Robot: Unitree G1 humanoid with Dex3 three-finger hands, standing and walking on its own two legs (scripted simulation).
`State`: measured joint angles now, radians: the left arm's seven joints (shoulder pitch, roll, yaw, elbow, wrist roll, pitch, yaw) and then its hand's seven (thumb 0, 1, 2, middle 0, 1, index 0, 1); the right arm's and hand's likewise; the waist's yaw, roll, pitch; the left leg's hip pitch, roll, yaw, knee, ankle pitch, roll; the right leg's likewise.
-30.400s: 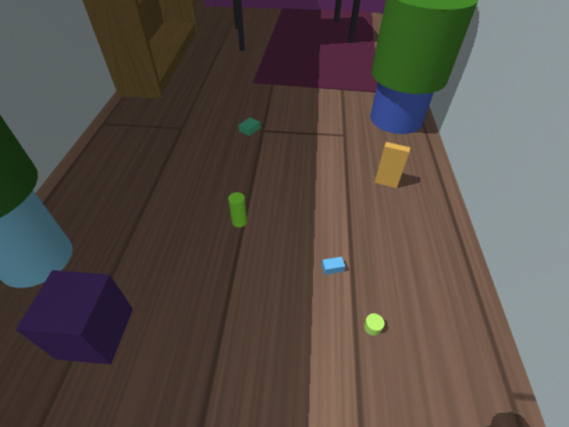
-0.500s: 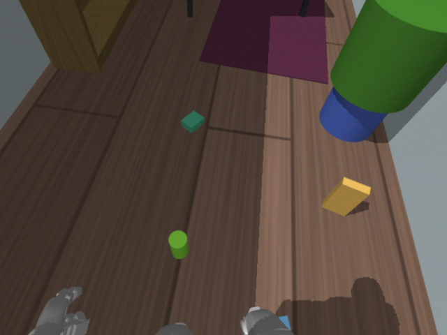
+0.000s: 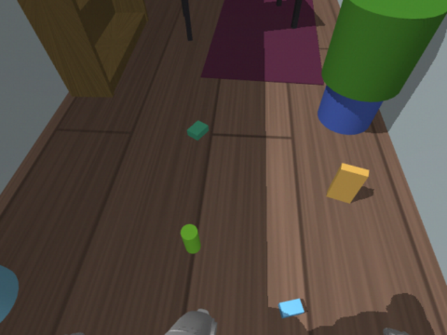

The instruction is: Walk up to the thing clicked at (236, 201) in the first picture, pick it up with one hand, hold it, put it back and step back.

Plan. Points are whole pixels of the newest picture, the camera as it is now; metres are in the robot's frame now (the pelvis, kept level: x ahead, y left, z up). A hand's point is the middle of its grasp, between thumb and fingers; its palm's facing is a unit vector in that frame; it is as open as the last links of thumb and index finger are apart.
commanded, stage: step back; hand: left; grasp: from the side
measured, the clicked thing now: (191, 239) +0.57 +0.19 -0.68
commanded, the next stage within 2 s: none
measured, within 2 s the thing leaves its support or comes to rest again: neither
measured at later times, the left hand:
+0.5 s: hand out of the picture -0.04 +0.26 -0.15, palm faces +0.01 -0.93 -0.38, open 7.4 cm
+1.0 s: hand out of the picture -0.22 +0.24 -0.15, palm faces +0.09 -0.92 -0.39, open 7.4 cm
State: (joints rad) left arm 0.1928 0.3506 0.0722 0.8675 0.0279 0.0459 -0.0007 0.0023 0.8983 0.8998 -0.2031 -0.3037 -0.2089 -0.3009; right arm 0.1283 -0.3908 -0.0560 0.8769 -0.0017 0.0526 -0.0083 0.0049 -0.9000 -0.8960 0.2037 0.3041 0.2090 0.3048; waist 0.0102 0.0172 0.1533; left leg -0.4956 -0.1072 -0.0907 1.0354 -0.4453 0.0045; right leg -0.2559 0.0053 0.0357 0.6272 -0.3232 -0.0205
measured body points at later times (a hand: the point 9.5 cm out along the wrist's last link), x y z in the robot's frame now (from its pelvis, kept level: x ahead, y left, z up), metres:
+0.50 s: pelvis -0.15 -0.01 +0.00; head -0.09 +0.01 +0.44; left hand -0.05 +0.31 -0.13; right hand -0.02 -0.32 -0.10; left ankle -0.08 +0.12 -0.73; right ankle -0.18 -0.15 -0.68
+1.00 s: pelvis -0.32 -0.04 -0.01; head -0.27 -0.02 +0.44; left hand -0.22 +0.29 -0.12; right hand -0.22 -0.34 -0.12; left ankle -0.32 +0.07 -0.73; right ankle -0.24 -0.16 -0.69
